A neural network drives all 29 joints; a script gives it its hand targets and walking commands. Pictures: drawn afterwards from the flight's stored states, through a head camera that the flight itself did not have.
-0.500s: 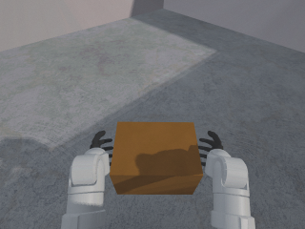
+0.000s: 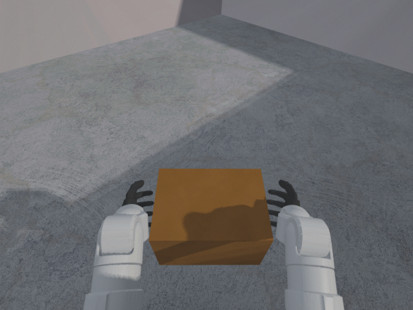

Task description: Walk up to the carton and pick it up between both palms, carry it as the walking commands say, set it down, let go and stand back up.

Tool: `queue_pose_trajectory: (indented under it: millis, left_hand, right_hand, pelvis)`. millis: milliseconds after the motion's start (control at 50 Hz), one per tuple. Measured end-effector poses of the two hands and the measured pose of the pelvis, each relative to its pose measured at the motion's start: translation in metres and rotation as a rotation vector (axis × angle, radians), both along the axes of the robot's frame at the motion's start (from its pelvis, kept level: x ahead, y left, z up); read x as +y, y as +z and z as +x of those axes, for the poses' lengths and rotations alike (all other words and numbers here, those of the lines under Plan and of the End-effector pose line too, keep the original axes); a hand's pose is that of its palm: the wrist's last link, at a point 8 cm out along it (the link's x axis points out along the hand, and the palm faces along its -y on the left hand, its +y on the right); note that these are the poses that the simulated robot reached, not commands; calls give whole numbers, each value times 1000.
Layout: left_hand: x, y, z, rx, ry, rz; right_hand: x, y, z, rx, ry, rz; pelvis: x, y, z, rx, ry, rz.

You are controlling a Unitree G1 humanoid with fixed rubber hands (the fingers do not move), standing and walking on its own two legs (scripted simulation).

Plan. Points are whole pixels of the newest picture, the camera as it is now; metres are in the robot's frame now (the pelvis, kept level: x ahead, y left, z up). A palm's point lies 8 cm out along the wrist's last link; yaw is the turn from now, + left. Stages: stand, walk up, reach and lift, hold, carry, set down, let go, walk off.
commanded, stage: carry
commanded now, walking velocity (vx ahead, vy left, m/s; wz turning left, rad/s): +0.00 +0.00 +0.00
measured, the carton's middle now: (209, 217) +0.33 -0.01 -0.01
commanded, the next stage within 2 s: none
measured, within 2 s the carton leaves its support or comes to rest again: neither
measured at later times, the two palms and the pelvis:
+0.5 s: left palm (130, 223) +0.27 +0.15 +0.05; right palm (294, 225) +0.27 -0.16 +0.06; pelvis +0.00 +0.00 +0.00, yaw +0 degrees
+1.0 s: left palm (128, 229) +0.27 +0.15 +0.05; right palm (292, 230) +0.26 -0.16 +0.05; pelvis -0.01 +0.00 +0.00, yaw +0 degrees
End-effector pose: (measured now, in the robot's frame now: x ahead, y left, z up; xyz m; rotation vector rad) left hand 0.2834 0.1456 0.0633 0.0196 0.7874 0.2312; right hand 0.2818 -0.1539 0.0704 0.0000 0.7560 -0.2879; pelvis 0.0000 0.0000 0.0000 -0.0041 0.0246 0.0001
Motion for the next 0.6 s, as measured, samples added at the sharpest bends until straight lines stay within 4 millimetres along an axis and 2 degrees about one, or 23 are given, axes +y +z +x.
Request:
queue_pose_trajectory:
  millis: [300, 600]
  left_hand:
    - [1, -3, -2, -31, -22, -10]
    - [3, -11, -14, -41, -48, -16]
  right_hand:
    - [-6, -4, -7, -32, 51, 48]
    - [-5, -10, -17, -41, 72, 32]
  pelvis:
    - [-2, 0, 0, -1, -1, -1]
    - [-1, 1, -3, -6, 0, 0]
